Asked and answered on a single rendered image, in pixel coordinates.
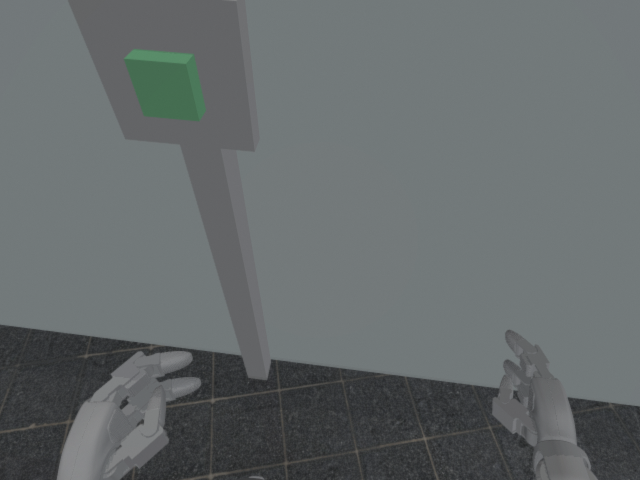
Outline button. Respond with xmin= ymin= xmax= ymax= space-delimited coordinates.
xmin=124 ymin=49 xmax=206 ymax=121

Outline panel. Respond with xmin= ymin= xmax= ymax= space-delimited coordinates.
xmin=68 ymin=0 xmax=271 ymax=380

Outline right robot hand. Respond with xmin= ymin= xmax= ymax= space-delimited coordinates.
xmin=492 ymin=330 xmax=577 ymax=448

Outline robot right forearm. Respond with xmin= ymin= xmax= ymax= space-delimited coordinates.
xmin=532 ymin=440 xmax=598 ymax=480

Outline left robot hand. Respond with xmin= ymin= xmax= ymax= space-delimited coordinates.
xmin=57 ymin=351 xmax=201 ymax=480

